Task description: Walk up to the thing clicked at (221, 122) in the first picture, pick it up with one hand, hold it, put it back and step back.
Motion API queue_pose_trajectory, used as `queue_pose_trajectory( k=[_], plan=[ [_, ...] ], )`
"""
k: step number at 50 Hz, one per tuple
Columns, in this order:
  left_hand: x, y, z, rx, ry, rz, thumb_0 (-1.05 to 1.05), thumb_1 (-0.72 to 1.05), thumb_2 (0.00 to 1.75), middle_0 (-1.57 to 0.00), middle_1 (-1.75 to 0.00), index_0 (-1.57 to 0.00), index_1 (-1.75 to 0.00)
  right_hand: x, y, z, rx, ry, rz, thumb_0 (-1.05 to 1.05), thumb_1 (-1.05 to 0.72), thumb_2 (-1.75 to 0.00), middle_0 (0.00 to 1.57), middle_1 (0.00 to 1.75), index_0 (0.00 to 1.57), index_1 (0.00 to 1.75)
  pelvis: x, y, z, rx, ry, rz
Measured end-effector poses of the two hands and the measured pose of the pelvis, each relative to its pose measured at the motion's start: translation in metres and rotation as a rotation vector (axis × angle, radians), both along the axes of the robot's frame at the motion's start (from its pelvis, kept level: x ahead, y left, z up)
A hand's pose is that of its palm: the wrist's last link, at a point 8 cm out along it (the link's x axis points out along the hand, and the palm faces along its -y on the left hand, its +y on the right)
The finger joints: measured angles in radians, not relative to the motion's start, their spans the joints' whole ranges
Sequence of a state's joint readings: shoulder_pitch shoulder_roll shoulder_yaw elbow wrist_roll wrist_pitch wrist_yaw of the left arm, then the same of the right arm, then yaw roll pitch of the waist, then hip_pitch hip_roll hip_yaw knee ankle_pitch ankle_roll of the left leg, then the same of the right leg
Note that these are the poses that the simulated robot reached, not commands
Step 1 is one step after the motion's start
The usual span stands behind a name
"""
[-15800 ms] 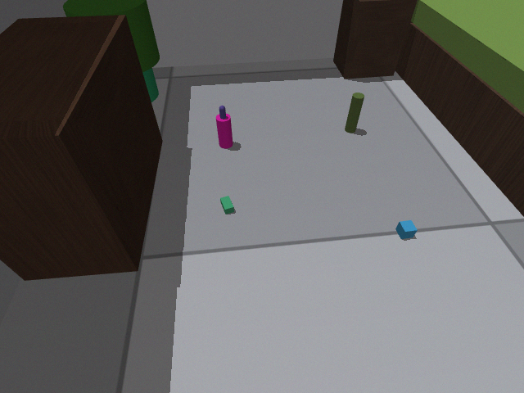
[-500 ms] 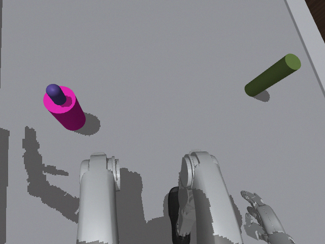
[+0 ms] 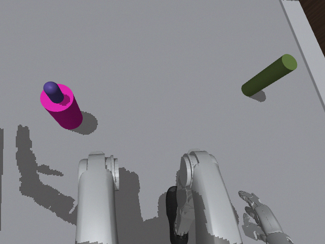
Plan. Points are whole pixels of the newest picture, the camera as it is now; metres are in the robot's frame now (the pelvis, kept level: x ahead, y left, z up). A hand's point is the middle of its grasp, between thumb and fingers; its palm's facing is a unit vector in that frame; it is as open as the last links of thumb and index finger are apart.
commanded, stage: go down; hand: left
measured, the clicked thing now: (62, 105) +0.48 +0.28 -0.24
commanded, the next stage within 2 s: approach in 1.62 s
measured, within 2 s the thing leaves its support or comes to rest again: neither
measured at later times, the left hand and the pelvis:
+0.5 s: hand out of the picture +0.38 +0.47 +0.06, palm faces +0.34 -0.94 -0.04, open 17.6 cm; pelvis +0.00 +0.00 +0.00, yaw +0 degrees
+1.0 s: hand out of the picture +0.38 +0.47 +0.05, palm faces +0.32 -0.95 -0.04, open 17.6 cm; pelvis +0.00 +0.00 +0.00, yaw +0 degrees
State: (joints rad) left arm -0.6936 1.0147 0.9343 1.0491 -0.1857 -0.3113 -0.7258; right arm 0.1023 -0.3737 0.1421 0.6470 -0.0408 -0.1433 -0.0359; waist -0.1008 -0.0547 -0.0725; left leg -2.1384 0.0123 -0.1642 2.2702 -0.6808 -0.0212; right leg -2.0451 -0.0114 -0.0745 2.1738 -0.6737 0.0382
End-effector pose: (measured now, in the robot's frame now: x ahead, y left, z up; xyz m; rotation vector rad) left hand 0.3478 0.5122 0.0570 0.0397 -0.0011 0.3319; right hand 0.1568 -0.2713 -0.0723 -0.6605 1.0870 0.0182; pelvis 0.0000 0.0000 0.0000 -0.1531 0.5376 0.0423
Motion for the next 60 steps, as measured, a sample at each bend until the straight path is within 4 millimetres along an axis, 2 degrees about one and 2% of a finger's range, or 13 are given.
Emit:
queue_pose_trajectory(
  k=[4, 9, 15, 21, 27, 33, 40, 44, 48, 54, 60],
  plan=[
    [0.000, 0.002, 0.009, 0.006, 0.021, 0.008, -0.01, -0.60, 0.02, -0.07, -0.07, -0.08, -0.06, -0.002, 0.000, 0.004, 0.010, -0.010, -0.025, 0.01, -0.89, -0.89, 0.20, 0.30, 0.21, 0.30, 0.002, 0.002, 0.005, -0.002, 0.010, 0.000],
    [-0.011, 0.008, 0.015, 0.012, 0.028, 0.034, -0.01, -0.60, 0.02, -0.07, -0.07, -0.08, -0.06, -0.006, 0.000, 0.000, 0.025, 0.014, -0.022, 0.01, -0.89, -0.89, 0.20, 0.30, 0.21, 0.30, 0.002, 0.003, 0.008, 0.003, 0.014, -0.003],
    [-0.019, 0.008, 0.003, 0.006, 0.015, 0.048, -0.01, -0.59, 0.02, -0.06, -0.07, -0.08, -0.06, -0.006, 0.000, -0.009, 0.026, 0.036, 0.010, 0.01, -0.89, -0.89, 0.20, 0.30, 0.21, 0.30, -0.001, 0.001, 0.001, 0.011, 0.006, -0.002],
    [-0.011, 0.001, -0.006, 0.003, -0.005, 0.025, -0.01, -0.59, 0.03, -0.06, -0.08, -0.07, -0.07, 0.000, -0.001, -0.011, 0.011, 0.019, 0.027, 0.01, -0.88, -0.89, 0.20, 0.30, 0.21, 0.30, -0.003, -0.002, -0.005, 0.010, -0.010, 0.002],
    [-0.004, -0.002, 0.009, 0.009, -0.009, 0.012, -0.01, -0.60, 0.03, -0.06, -0.08, -0.08, -0.07, 0.002, -0.001, -0.002, 0.015, -0.021, -0.001, 0.01, -0.89, -0.89, 0.20, 0.30, 0.21, 0.30, -0.002, -0.002, -0.001, 0.006, -0.006, 0.001],
    [-0.012, 0.006, 0.018, 0.015, 0.026, 0.027, -0.01, -0.60, 0.03, -0.07, -0.08, -0.08, -0.06, -0.004, -0.001, -0.001, 0.030, -0.007, -0.012, 0.01, -0.89, -0.89, 0.20, 0.30, 0.21, 0.30, -0.001, 0.000, 0.004, 0.007, 0.004, -0.004],
    [-0.019, 0.012, 0.002, 0.007, 0.012, 0.044, -0.01, -0.60, 0.02, -0.06, -0.08, -0.08, -0.06, -0.007, -0.001, -0.009, 0.020, 0.043, 0.020, 0.01, -0.88, -0.89, 0.20, 0.30, 0.21, 0.30, -0.002, 0.000, -0.001, 0.008, 0.005, -0.006],
    [-0.013, 0.010, -0.009, 0.001, -0.006, 0.034, -0.01, -0.60, 0.03, -0.06, -0.08, -0.08, -0.07, -0.003, 0.000, -0.010, 0.003, 0.043, 0.029, 0.01, -0.88, -0.89, 0.20, 0.30, 0.21, 0.30, -0.001, 0.000, -0.005, 0.002, -0.001, -0.002],
    [-0.004, 0.004, -0.012, -0.001, 0.002, 0.003, -0.01, -0.61, 0.04, -0.06, -0.09, -0.07, -0.07, 0.001, 0.002, -0.005, -0.004, 0.020, 0.018, 0.01, -0.88, -0.89, 0.20, 0.30, 0.21, 0.30, 0.000, 0.001, -0.005, -0.003, -0.002, 0.002],
    [-0.002, -0.001, 0.006, 0.004, 0.009, -0.008, -0.01, -0.60, 0.04, -0.06, -0.09, -0.07, -0.07, 0.003, 0.004, 0.005, 0.011, -0.025, -0.020, 0.01, -0.89, -0.89, 0.20, 0.30, 0.21, 0.30, 0.001, 0.003, 0.004, -0.005, 0.007, 0.004],
    [-0.015, 0.006, 0.019, 0.010, 0.021, 0.026, -0.01, -0.60, 0.03, -0.06, -0.08, -0.08, -0.06, -0.002, 0.003, 0.002, 0.034, -0.012, -0.022, 0.01, -0.89, -0.89, 0.20, 0.30, 0.21, 0.30, 0.000, 0.003, 0.009, 0.004, 0.010, -0.001]
  ],
)
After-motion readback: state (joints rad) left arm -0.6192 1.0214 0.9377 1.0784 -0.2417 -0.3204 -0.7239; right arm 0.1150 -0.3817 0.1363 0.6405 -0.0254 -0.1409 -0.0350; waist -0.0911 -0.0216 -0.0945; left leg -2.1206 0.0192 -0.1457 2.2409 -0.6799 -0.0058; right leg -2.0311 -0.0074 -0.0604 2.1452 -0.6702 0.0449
